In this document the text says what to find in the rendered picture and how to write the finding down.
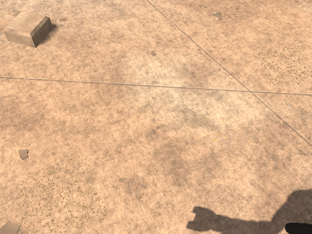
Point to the right robot hand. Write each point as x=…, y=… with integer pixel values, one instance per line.
x=298, y=228

